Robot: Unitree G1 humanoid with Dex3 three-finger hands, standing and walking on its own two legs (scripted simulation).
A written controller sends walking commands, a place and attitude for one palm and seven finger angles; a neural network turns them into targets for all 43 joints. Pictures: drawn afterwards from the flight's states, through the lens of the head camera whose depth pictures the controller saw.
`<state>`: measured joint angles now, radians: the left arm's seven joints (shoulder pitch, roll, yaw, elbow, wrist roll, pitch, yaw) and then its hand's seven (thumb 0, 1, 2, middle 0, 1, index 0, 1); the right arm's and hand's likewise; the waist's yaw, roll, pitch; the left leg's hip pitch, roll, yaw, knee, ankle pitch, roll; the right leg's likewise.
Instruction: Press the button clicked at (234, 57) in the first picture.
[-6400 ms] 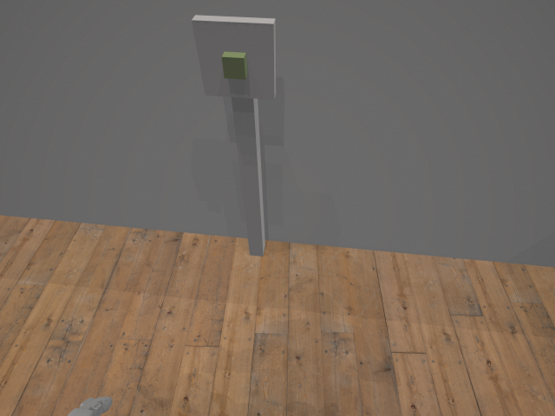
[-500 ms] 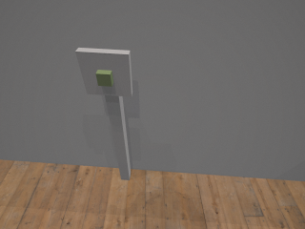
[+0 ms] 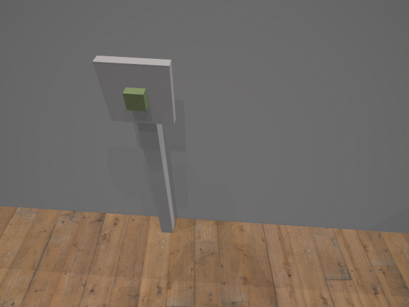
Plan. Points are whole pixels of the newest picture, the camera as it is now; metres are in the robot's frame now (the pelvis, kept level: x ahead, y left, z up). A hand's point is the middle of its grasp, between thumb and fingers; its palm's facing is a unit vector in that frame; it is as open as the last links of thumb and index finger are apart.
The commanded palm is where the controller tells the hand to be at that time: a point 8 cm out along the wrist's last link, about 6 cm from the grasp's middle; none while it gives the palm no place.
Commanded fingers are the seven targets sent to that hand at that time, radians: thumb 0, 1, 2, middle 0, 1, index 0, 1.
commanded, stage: look again from close up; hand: left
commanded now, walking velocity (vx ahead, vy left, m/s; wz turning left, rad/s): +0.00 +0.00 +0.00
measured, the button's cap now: (136, 98) +0.57 +0.22 +0.10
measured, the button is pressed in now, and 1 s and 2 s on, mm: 0 0 0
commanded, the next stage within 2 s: shuffle to correct the standing spot in 0.14 s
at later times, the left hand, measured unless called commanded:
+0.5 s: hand out of the picture +0.04 +0.20 -0.18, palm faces +0.00 -0.98 -0.21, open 7.3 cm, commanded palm none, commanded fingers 0.00 0.90 0.90 -0.20 -0.30 -0.20 -0.30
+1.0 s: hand out of the picture +0.13 +0.20 -0.18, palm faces +0.00 -0.97 -0.24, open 7.3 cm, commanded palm none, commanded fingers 0.00 0.90 0.90 -0.20 -0.30 -0.20 -0.30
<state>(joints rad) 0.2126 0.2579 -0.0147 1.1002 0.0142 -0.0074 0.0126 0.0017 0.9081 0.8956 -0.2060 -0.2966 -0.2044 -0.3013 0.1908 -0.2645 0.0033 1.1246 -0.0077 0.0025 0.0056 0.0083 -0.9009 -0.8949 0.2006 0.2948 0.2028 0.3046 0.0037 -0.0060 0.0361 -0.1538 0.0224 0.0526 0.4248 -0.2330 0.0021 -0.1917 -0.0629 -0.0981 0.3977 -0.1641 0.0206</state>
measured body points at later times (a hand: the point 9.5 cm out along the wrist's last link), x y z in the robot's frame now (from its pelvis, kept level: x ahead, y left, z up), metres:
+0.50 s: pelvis +0.04 +0.01 -0.01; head +0.03 +0.02 +0.44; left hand +0.05 +0.25 -0.17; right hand +0.06 -0.24 -0.16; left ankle +0.00 +0.11 -0.74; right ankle +0.03 -0.13 -0.74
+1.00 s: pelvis +0.08 +0.01 -0.01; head +0.11 +0.01 +0.44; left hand +0.13 +0.25 -0.16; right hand +0.05 -0.20 -0.17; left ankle +0.00 +0.11 -0.74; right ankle +0.07 -0.12 -0.74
